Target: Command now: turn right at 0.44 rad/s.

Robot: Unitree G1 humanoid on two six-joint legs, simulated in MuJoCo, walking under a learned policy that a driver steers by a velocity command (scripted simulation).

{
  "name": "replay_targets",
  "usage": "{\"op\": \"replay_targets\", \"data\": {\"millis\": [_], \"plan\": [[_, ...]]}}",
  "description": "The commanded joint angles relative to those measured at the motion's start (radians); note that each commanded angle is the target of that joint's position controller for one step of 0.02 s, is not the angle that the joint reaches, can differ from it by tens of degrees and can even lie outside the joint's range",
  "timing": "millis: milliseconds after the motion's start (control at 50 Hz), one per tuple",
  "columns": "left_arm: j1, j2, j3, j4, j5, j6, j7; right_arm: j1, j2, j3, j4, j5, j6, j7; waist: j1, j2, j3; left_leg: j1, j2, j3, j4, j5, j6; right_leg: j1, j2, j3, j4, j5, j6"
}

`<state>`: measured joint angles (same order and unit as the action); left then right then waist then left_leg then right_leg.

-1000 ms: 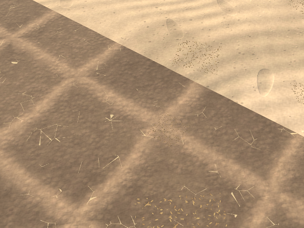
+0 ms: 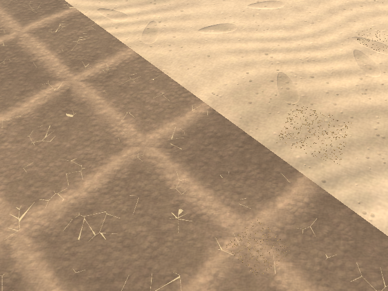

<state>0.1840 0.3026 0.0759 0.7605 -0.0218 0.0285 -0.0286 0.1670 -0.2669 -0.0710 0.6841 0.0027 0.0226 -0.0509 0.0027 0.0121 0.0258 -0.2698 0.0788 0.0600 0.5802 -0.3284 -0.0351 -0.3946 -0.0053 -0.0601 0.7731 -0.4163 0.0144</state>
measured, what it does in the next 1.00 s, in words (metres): steps on the spot, turning right: right foot, then left foot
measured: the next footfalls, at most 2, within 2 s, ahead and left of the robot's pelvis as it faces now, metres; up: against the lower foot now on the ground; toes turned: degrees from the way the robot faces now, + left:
right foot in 0.04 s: +0.04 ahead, -0.10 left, +0.00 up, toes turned -5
left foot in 0.54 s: +0.10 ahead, +0.11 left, +0.00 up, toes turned -25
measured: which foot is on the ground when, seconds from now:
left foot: down 0.00-0.04, up 0.06-0.52, down 0.54-1.00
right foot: up 0.00-0.02, down 0.04-0.54, up 0.56-0.86, down 0.88-1.00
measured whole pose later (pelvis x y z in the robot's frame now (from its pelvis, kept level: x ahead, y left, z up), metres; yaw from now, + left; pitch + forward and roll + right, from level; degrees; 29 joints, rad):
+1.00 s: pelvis -0.01 -0.01 +0.01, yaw -26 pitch +0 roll +0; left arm 0.19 0.23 0.03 0.67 0.02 0.03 0.00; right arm 0.20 -0.26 -0.03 0.74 -0.02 -0.01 -0.01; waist -0.03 0.03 0.02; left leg -0.24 0.05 -0.01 0.51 -0.26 -0.06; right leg -0.22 0.02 0.04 0.52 -0.30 -0.01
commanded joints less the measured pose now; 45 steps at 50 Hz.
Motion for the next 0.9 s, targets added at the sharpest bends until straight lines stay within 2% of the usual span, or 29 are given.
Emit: {"op": "replay_targets", "data": {"millis": [20, 40, 60, 80, 100, 120, 140, 160, 200, 300, 380, 460, 500, 520, 540, 560, 580, 600, 620, 640, 660, 700, 760, 780, 800, 840, 860, 880, 900], "plan": [[0.02, 0.055, 0.018, -0.076, 0.001, -0.002, -0.01, -0.021, -0.177, -0.054, -0.048, 0.022, -0.001, -0.005, 0.015, 0.138, -0.112, 0.093, 0.196, -0.108, -0.026, 0.5, 0.158, 0.089, 0.04, -0.052, -0.226, 0.192, -0.027], [0.038, 0.096, 0.033, -0.082, 0.009, -0.002, 0.0, 0.037, -0.151, -0.05, -0.028, 0.017, -0.006, 0.0, 0.011, 0.039, -0.119, 0.009, 0.144, -0.039, 0.101, 0.326, 0.086, 0.2, 0.012, 0.049, -0.325, 0.385, -0.063], [0.057, 0.25, 0.067, -0.107, 0.019, -0.005, 0.018, 0.042, -0.074, -0.026, -0.069, -0.035, -0.011, 0.004, -0.021, -0.292, -0.132, -0.287, 0.007, 0.062, 0.425, -0.144, -0.036, 0.382, -0.269, 0.457, -0.357, 0.834, -0.198], [0.112, 0.242, 0.055, -0.118, 0.051, -0.022, 0.004, -0.074, -0.085, -0.023, -0.107, -0.028, -0.021, -0.001, 0.066, -0.285, -0.19, -0.4, -0.091, -0.096, 0.605, -0.411, -0.049, 0.377, -0.402, 0.632, -0.396, 0.959, -0.395], [0.098, 0.22, 0.047, -0.123, 0.056, -0.041, -0.002, -0.095, -0.123, -0.033, -0.103, -0.007, -0.021, -0.004, 0.068, -0.167, -0.17, -0.433, -0.071, -0.148, 0.692, -0.37, -0.041, 0.378, -0.368, 0.571, -0.394, 0.892, -0.394], [0.054, 0.196, 0.043, -0.125, 0.04, -0.05, 0.005, -0.09, -0.135, -0.038, -0.091, -0.004, -0.019, -0.007, 0.042, -0.118, -0.14, -0.454, -0.055, -0.153, 0.692, -0.286, -0.03, 0.37, -0.31, 0.49, -0.377, 0.817, -0.336], [0.015, 0.18, 0.038, -0.131, 0.021, -0.046, 0.016, -0.082, -0.137, -0.042, -0.074, -0.011, -0.017, -0.016, 0.028, -0.077, -0.125, -0.46, -0.043, -0.157, 0.655, -0.21, -0.03, 0.354, -0.267, 0.442, -0.375, 0.753, -0.287], [-0.015, 0.168, 0.032, -0.139, 0.009, -0.039, 0.027, -0.073, -0.148, -0.047, -0.071, -0.014, -0.014, -0.021, 0.011, -0.087, -0.118, -0.429, -0.036, -0.163, 0.618, -0.154, -0.035, 0.32, -0.238, 0.413, -0.382, 0.726, -0.263], [-0.021, 0.163, 0.029, -0.15, 0.011, -0.025, 0.039, -0.042, -0.124, -0.043, -0.061, -0.008, -0.015, -0.014, -0.007, -0.106, -0.136, -0.364, -0.064, -0.147, 0.588, -0.083, -0.046, 0.285, -0.198, 0.383, -0.396, 0.7, -0.252], [-0.014, 0.175, 0.038, -0.168, 0.009, -0.008, 0.059, -0.07, -0.095, -0.031, -0.062, -0.006, -0.024, -0.005, 0.012, -0.127, -0.129, -0.318, -0.088, -0.154, 0.344, -0.013, -0.063, 0.274, -0.166, 0.415, -0.416, 0.481, -0.244], [-0.033, 0.184, 0.045, -0.187, 0.013, 0.002, 0.055, -0.081, -0.105, -0.034, -0.064, 0.0, -0.038, 0.011, 0.021, -0.16, -0.102, -0.224, -0.106, -0.16, 0.206, -0.02, -0.055, 0.193, -0.15, 0.486, -0.427, 0.322, -0.243], [-0.047, 0.184, 0.048, -0.201, 0.008, 0.011, 0.045, -0.063, -0.117, -0.039, -0.065, 0.008, -0.06, 0.029, 0.023, -0.178, -0.112, -0.144, -0.125, -0.161, 0.07, -0.035, -0.031, 0.207, -0.143, 0.572, -0.395, 0.373, -0.236], [-0.072, 0.179, 0.047, -0.209, -0.003, 0.017, 0.046, -0.018, -0.117, -0.044, -0.053, 0.009, -0.069, 0.038, -0.009, -0.175, -0.119, -0.049, -0.13, -0.147, -0.098, 0.05, -0.008, 0.2, -0.114, 0.585, -0.355, 0.405, -0.207], [-0.078, 0.168, 0.044, -0.214, -0.009, 0.02, 0.05, 0.013, -0.126, -0.049, -0.041, 0.006, -0.072, 0.04, -0.027, -0.162, -0.123, 0.04, -0.108, -0.146, -0.206, 0.155, 0.009, 0.161, -0.083, 0.57, -0.325, 0.366, -0.173], [-0.048, 0.131, 0.033, -0.217, -0.004, 0.019, 0.052, 0.037, -0.177, -0.061, -0.042, -0.008, -0.07, 0.036, -0.016, -0.073, -0.15, 0.16, 0.031, -0.248, -0.238, 0.215, 0.061, 0.067, -0.03, 0.509, -0.223, 0.193, -0.121], [0.015, 0.092, 0.025, -0.224, 0.0, 0.012, 0.047, -0.003, -0.259, -0.074, -0.057, -0.026, -0.057, 0.028, 0.052, 0.199, -0.124, 0.222, 0.23, -0.463, -0.254, 0.429, 0.19, -0.122, 0.136, 0.3, -0.016, -0.135, -0.052], [-0.007, 0.17, 0.049, -0.228, 0.01, -0.001, 0.047, 0.006, -0.227, -0.069, -0.062, -0.053, -0.059, 0.034, 0.015, 0.247, -0.108, 0.143, 0.341, -0.589, -0.278, 0.478, 0.318, -0.195, 0.123, 0.222, 0.228, -0.25, -0.001], [0.007, 0.215, 0.066, -0.207, 0.01, -0.002, 0.047, -0.029, -0.176, -0.052, -0.077, -0.043, -0.061, 0.03, 0.024, 0.158, -0.097, 0.112, 0.306, -0.52, -0.269, 0.44, 0.318, -0.186, 0.083, 0.238, 0.355, -0.184, 0.023], [0.021, 0.202, 0.068, -0.182, 0.008, 0.006, 0.048, -0.07, -0.142, -0.041, -0.08, -0.027, -0.059, 0.028, 0.039, 0.117, -0.076, 0.093, 0.231, -0.42, -0.256, 0.398, 0.27, -0.183, 0.078, 0.229, 0.403, -0.123, 0.041], [0.033, 0.174, 0.062, -0.165, 0.011, 0.016, 0.052, -0.084, -0.128, -0.033, -0.083, -0.013, -0.057, 0.026, 0.035, 0.108, -0.065, 0.098, 0.183, -0.358, -0.247, 0.378, 0.24, -0.193, 0.08, 0.222, 0.439, -0.075, 0.058], [0.034, 0.143, 0.053, -0.164, 0.01, 0.022, 0.051, -0.08, -0.125, -0.028, -0.079, -0.006, -0.054, 0.024, 0.027, 0.112, -0.056, 0.099, 0.166, -0.323, -0.243, 0.415, 0.24, -0.197, 0.083, 0.217, 0.449, -0.047, 0.07], [0.001, 0.1, 0.035, -0.178, 0.004, 0.02, 0.048, -0.049, -0.13, -0.025, -0.067, -0.012, -0.045, 0.021, 0.007, 0.133, -0.06, 0.119, 0.131, -0.259, -0.241, 0.448, 0.243, -0.172, 0.077, 0.173, 0.353, -0.02, 0.083], [-0.041, 0.051, 0.009, -0.194, 0.012, 0.015, 0.042, -0.04, -0.144, -0.026, -0.058, -0.013, -0.033, 0.022, -0.017, 0.176, -0.099, 0.146, 0.127, -0.224, -0.216, 0.462, 0.245, -0.05, 0.028, 0.118, 0.101, -0.048, 0.084], [-0.053, 0.044, 0.003, -0.199, 0.012, 0.014, 0.039, -0.031, -0.157, -0.029, -0.053, -0.01, -0.03, 0.025, -0.028, 0.193, -0.102, 0.137, 0.134, -0.225, -0.213, 0.465, 0.25, -0.002, 0.02, 0.095, 0.023, -0.063, 0.079], [-0.052, 0.053, 0.005, -0.198, 0.009, 0.013, 0.036, -0.018, -0.168, -0.031, -0.047, -0.006, -0.027, 0.028, -0.036, 0.202, -0.103, 0.134, 0.142, -0.236, -0.208, 0.467, 0.255, 0.033, 0.023, 0.074, -0.042, -0.049, 0.075], [-0.001, 0.062, 0.011, -0.171, 0.008, 0.012, 0.032, -0.02, -0.167, -0.025, -0.041, 0.008, -0.023, 0.033, -0.008, 0.185, -0.099, 0.108, 0.137, -0.236, -0.174, 0.453, 0.239, 0.14, 0.034, 0.045, -0.259, 0.108, 0.051], [0.026, 0.06, 0.01, -0.156, 0.014, 0.01, 0.031, -0.005, -0.149, -0.017, -0.03, 0.016, -0.026, 0.035, 0.008, 0.164, -0.09, 0.074, 0.121, -0.224, -0.159, 0.426, 0.206, 0.223, 0.041, 0.041, -0.411, 0.23, 0.026], [0.032, 0.087, 0.011, -0.163, 0.023, 0.01, 0.035, 0.043, -0.129, -0.007, -0.013, 0.01, -0.037, 0.039, -0.001, 0.119, -0.106, 0.007, 0.102, -0.211, -0.143, 0.351, 0.14, 0.337, -0.009, 0.117, -0.443, 0.344, -0.005], [0.059, 0.164, 0.022, -0.175, 0.032, 0.011, 0.047, 0.066, -0.086, 0.01, -0.023, -0.03, -0.052, 0.048, -0.034, -0.077, -0.164, -0.078, 0.024, -0.127, -0.011, 0.159, 0.059, 0.449, -0.181, 0.299, -0.397, 0.631, -0.059]]}}
Keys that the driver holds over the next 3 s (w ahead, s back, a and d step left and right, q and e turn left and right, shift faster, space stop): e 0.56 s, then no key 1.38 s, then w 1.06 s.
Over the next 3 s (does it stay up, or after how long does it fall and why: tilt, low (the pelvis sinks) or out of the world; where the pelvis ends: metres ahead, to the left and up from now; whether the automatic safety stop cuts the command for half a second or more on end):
stays up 0.39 -0.20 0.02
